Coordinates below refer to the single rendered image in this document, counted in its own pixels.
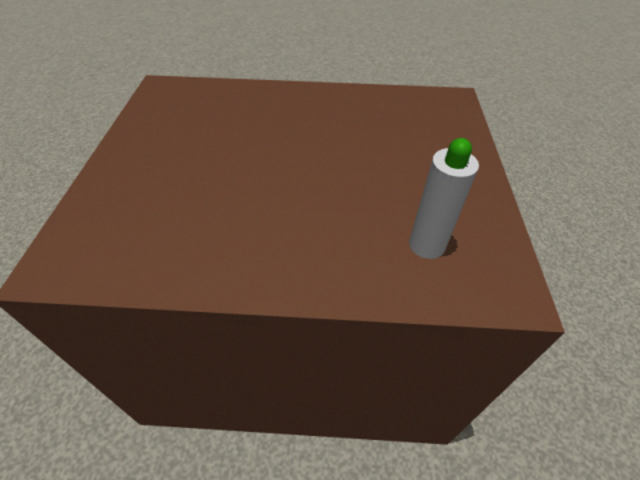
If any bottle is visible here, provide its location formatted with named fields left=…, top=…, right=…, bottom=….
left=409, top=138, right=479, bottom=259

